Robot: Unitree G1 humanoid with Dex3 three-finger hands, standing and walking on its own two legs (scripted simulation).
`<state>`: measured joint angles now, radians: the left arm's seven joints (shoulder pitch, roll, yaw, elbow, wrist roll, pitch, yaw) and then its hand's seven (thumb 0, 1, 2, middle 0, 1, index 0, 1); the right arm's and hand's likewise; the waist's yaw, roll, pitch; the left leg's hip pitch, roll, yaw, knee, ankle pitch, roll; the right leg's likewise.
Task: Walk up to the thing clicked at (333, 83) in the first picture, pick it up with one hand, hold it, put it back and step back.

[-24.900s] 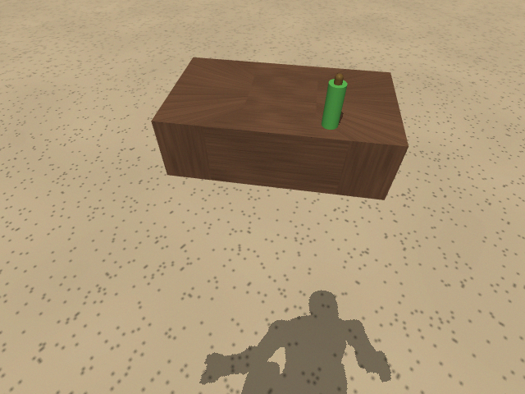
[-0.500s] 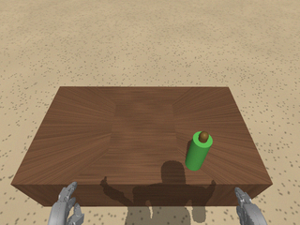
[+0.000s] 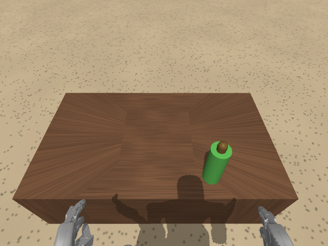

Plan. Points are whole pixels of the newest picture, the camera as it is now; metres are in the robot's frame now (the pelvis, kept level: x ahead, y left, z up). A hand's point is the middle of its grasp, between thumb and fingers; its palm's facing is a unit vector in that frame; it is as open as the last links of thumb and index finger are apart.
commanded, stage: home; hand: right
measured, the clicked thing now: (216, 161) +0.49 -0.19 -0.23
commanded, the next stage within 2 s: stand in 1.86 s
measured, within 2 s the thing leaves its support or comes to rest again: neither
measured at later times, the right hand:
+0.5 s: hand (249, 243) +0.17 -0.18 -0.04, palm faces +0.04 +0.98 -0.21, open 17.5 cm
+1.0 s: hand out of the picture +0.16 -0.18 -0.04, palm faces +0.04 +0.98 -0.22, open 17.5 cm
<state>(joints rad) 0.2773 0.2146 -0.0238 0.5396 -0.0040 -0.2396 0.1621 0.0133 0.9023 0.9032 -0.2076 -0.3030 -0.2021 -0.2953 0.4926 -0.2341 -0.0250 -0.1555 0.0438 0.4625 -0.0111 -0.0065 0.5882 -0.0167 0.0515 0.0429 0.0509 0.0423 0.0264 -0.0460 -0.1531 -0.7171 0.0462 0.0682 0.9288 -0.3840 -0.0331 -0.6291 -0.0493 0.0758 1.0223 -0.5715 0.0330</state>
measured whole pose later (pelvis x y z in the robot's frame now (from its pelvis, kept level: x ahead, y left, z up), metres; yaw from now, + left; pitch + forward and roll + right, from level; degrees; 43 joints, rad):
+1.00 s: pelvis +0.00 +0.00 +0.00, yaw +0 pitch +10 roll +3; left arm 0.27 0.22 -0.02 0.55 0.00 -0.25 0.17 0.01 0.90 0.90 -0.21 -0.30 -0.20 -0.29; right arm 0.50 -0.24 -0.02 -0.17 0.04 0.48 -0.01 -0.01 0.56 -0.04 0.06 0.05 0.05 0.05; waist 0.02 -0.05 -0.15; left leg -0.72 0.05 0.07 0.94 -0.39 -0.03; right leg -0.63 -0.05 0.08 1.03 -0.57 0.04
